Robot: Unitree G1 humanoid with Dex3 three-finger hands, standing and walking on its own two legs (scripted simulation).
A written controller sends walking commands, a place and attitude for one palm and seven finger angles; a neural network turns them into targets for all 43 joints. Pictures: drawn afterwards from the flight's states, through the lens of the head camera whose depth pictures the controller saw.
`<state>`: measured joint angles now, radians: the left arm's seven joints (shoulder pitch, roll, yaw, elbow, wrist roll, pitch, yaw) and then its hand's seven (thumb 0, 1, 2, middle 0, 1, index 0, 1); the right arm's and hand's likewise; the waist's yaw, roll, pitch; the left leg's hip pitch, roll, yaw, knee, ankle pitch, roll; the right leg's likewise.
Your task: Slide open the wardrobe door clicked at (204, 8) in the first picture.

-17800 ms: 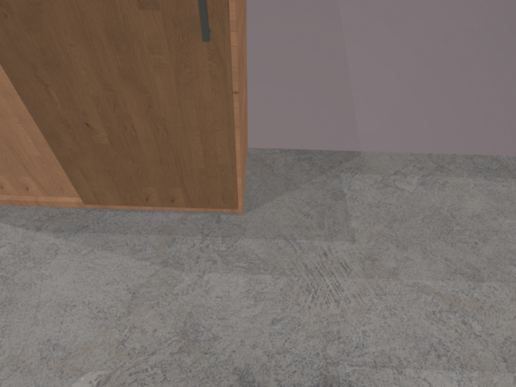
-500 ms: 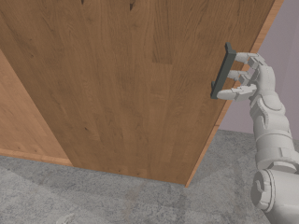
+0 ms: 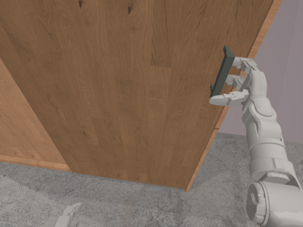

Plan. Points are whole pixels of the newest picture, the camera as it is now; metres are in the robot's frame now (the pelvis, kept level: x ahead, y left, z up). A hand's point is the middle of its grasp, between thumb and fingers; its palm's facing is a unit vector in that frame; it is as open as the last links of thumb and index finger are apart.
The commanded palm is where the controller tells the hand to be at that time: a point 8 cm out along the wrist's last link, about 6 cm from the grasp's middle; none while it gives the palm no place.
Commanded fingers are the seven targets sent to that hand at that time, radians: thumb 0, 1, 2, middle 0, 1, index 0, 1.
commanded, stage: slide the fingers in behind the handle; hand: right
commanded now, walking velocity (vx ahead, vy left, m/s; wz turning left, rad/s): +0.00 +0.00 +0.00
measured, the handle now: (219, 75) +0.49 -0.14 +0.19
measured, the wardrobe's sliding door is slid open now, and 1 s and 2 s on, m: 0.00 0.00 0.00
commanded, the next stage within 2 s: grip the handle and tug to test in 1.24 s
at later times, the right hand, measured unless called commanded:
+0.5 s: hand (219, 83) +0.44 -0.13 +0.19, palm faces +0.06 +1.00 +0.02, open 14.0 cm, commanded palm +0.41 -0.18 +0.19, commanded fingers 0.00 0.50 -0.30 0.30 1.20 0.30 1.20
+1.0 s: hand (213, 81) +0.44 -0.11 +0.19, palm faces +0.07 +1.00 +0.03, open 14.0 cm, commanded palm +0.41 -0.16 +0.19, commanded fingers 0.00 0.50 -0.30 0.30 1.20 0.30 1.20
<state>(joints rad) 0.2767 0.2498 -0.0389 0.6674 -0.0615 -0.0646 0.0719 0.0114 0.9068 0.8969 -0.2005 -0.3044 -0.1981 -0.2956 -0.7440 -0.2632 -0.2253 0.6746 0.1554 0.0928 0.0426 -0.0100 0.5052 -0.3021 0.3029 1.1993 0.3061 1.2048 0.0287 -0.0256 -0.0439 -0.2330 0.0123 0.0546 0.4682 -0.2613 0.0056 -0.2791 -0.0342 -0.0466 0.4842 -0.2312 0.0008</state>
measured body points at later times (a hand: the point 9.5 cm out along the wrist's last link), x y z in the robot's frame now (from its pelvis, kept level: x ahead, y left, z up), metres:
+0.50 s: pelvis +0.01 +0.01 +0.00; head +0.00 +0.02 +0.45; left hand +0.13 +0.25 -0.11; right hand +0.43 -0.18 +0.19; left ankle -0.01 +0.12 -0.74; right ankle +0.01 -0.12 -0.74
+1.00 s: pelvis +0.00 +0.01 +0.00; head +0.00 +0.02 +0.45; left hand +0.12 +0.25 -0.11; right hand +0.43 -0.17 +0.20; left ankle -0.01 +0.12 -0.74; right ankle +0.01 -0.12 -0.74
